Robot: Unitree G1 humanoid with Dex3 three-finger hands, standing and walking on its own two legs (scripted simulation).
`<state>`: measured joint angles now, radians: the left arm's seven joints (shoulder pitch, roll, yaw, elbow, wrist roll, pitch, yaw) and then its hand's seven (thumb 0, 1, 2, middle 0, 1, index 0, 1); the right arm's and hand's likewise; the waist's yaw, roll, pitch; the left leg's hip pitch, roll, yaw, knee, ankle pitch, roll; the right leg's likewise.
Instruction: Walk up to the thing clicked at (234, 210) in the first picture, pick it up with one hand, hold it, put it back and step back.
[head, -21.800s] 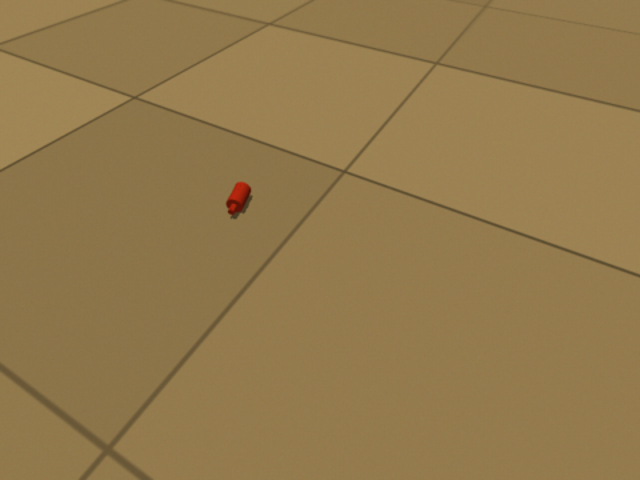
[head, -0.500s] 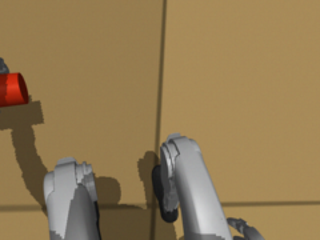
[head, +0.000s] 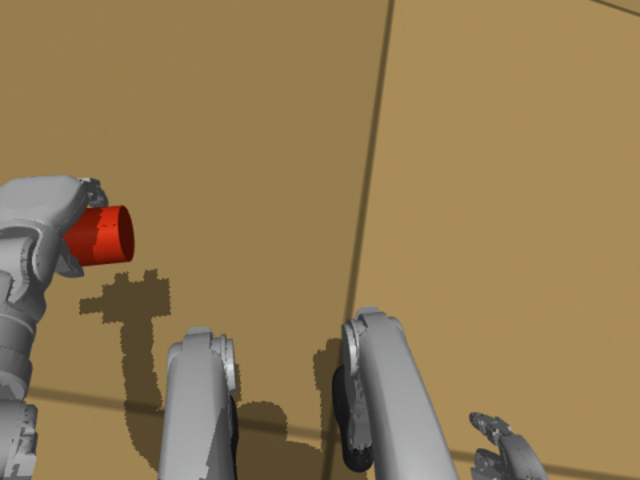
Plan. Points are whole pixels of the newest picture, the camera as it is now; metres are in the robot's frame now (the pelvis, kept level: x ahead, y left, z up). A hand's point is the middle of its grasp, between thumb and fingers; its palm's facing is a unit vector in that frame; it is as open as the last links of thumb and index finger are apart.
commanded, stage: lift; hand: left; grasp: from above
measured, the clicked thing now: (57, 239) +0.44 +0.31 -0.16
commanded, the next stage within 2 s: hold in 1.00 s
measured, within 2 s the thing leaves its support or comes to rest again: neither
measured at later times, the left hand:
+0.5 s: hand out of the picture +0.35 +0.24 +0.09, palm faces -0.47 -0.08 -0.88, open 10.2 cm
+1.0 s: hand out of the picture +0.36 +0.23 +0.18, palm faces -0.46 -0.09 -0.88, open 10.2 cm
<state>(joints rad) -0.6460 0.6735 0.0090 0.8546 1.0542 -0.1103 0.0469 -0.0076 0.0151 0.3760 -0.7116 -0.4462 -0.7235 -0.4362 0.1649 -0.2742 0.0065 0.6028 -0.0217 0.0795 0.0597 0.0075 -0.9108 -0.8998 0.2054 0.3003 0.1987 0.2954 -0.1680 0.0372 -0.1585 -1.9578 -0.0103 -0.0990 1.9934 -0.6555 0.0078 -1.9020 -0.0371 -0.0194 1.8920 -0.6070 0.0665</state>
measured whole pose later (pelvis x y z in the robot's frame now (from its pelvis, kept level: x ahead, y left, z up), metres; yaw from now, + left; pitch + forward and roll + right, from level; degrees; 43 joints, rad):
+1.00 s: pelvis +0.05 -0.01 +0.26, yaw +2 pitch +10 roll -1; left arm -0.33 0.39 -0.18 0.85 1.01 0.00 0.14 -0.01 0.02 0.38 -0.73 -0.39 -0.74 -0.39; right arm 0.24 -0.25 -0.03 0.74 0.03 0.01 -0.04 0.01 -0.90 -0.89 0.20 0.30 0.20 0.30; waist -0.06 0.03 -0.08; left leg -0.68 0.04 -0.01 0.90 -0.40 -0.01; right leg -0.69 -0.02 0.01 0.86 -0.35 0.04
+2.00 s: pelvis +0.07 -0.01 +0.30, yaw +2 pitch +3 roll +0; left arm -0.25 0.39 -0.21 0.73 1.01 -0.02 0.01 -0.01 0.05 0.34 -0.77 -0.30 -0.77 -0.30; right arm 0.22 -0.26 -0.04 0.70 0.04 0.06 -0.04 0.01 -0.89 -0.89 0.20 0.30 0.20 0.29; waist -0.02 0.04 -0.03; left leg -0.34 0.03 0.02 0.59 -0.29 -0.01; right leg -0.37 -0.03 0.03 0.57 -0.26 0.03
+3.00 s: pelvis +0.06 -0.02 +0.31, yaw +2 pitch -1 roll +0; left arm -0.25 0.40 -0.22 0.68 1.00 -0.03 -0.03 -0.01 0.05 0.34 -0.75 -0.34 -0.76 -0.34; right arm 0.18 -0.25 -0.02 0.71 0.04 0.06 -0.06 0.02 -0.90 -0.90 0.20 0.30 0.20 0.29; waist 0.00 0.04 0.00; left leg -0.26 0.02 0.02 0.51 -0.23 -0.02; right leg -0.29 -0.03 0.02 0.51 -0.21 0.03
